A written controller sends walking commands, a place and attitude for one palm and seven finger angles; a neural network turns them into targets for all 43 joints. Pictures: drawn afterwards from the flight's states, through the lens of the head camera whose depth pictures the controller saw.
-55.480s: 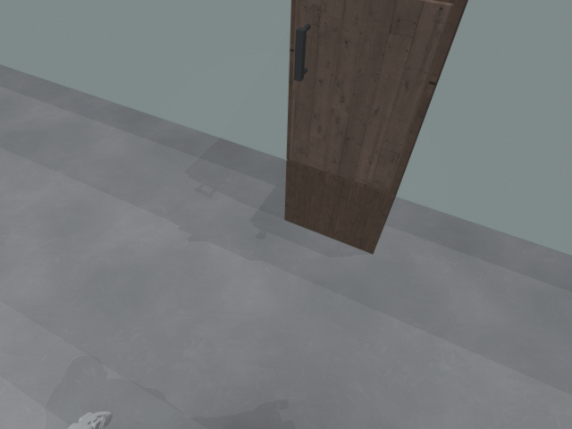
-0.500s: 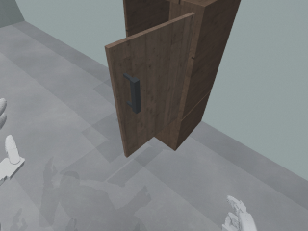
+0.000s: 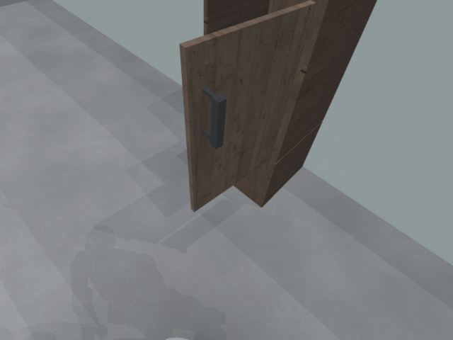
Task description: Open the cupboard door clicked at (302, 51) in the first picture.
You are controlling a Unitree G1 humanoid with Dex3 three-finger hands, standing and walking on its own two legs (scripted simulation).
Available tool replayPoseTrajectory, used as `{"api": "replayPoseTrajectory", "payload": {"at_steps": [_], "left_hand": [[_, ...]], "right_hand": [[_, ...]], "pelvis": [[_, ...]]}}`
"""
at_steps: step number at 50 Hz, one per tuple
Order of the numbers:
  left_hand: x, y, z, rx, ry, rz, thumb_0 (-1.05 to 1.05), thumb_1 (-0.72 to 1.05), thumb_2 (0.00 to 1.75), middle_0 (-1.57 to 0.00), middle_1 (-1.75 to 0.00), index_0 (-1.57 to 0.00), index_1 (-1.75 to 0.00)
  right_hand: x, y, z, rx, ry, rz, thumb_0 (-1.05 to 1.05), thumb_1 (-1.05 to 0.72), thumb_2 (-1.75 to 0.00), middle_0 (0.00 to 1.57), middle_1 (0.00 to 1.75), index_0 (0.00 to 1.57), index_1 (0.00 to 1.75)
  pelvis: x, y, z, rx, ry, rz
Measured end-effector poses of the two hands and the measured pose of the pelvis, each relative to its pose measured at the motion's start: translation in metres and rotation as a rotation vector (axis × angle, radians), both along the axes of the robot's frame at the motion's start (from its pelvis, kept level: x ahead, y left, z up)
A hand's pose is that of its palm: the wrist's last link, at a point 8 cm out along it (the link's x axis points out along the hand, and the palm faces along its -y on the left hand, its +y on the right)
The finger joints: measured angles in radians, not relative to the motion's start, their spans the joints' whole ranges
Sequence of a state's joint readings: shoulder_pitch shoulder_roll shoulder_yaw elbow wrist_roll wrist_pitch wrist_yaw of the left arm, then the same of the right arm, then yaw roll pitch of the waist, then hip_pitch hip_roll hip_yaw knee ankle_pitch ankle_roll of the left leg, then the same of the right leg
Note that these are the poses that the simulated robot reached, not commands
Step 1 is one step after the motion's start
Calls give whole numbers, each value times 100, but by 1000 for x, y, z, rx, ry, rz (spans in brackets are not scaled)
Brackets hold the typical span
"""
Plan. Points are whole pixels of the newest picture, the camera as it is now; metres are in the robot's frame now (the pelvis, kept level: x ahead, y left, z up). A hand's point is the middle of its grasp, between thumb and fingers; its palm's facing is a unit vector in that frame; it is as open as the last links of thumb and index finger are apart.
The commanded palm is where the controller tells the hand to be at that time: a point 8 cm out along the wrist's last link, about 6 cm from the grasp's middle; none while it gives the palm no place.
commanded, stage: let the arm hang, fingers relaxed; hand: left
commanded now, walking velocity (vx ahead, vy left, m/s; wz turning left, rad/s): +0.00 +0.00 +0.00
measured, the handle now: (212, 118) +0.56 +0.07 +0.05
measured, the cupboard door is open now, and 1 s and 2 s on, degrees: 84 84 84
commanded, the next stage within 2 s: look to check the result in 0.70 s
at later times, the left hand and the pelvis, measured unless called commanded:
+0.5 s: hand out of the picture -0.01 +0.16 -0.17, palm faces +0.04 -0.98 -0.18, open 7.4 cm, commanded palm none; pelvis +0.00 +0.00 +0.00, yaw +0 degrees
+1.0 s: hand out of the picture +0.00 +0.15 -0.17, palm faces +0.04 -0.98 -0.19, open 7.4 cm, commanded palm none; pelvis +0.02 -0.01 +0.00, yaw -1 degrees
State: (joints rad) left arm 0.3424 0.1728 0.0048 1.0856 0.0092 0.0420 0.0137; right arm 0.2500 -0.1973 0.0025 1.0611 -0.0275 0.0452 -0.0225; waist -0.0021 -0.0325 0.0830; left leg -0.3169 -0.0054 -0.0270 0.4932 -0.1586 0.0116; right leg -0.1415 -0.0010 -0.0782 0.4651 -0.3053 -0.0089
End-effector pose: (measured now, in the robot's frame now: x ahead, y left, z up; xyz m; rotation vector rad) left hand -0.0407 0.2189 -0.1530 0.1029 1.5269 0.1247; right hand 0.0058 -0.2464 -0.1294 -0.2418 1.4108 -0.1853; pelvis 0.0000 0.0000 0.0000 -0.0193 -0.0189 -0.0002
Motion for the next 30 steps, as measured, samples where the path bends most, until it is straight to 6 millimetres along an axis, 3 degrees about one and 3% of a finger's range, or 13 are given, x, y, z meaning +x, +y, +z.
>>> {"api": "replayPoseTrajectory", "payload": {"at_steps": [5,10,14,18,25,30], "left_hand": [[-51,2,12,20,136,43,1,94,90,-20,-30,-20,-30],[-63,5,20,47,165,50,1,92,90,-20,-30,-20,-30],[-48,5,19,61,118,45,1,91,90,-19,-30,-20,-30],[-22,2,16,64,36,34,1,91,90,-19,-30,-20,-30],[27,-11,9,40,-91,9,1,91,90,-19,-30,-20,-30],[45,-16,7,34,-119,-8,1,92,90,-20,-30,-20,-30]], "right_hand": [[-37,19,-6,44,112,-39,1,-91,-90,20,30,20,30],[-47,39,-15,100,126,-67,1,-91,-90,20,30,20,30],[-43,51,-21,139,99,-75,1,-91,-90,20,30,20,30],[-33,57,-25,161,65,-71,1,-91,-90,20,30,20,30],[-26,47,-24,145,38,-82,2,-92,-90,20,30,20,30],[-21,38,-21,127,25,-88,1,-92,-90,20,30,20,30]], "pelvis": [[-1,2,2,0,-1,4],[-1,4,2,4,-4,0],[-1,4,2,10,-7,-3],[0,3,1,15,-11,-5],[4,-1,1,19,-14,-6],[8,-5,1,20,-14,-9]]}}
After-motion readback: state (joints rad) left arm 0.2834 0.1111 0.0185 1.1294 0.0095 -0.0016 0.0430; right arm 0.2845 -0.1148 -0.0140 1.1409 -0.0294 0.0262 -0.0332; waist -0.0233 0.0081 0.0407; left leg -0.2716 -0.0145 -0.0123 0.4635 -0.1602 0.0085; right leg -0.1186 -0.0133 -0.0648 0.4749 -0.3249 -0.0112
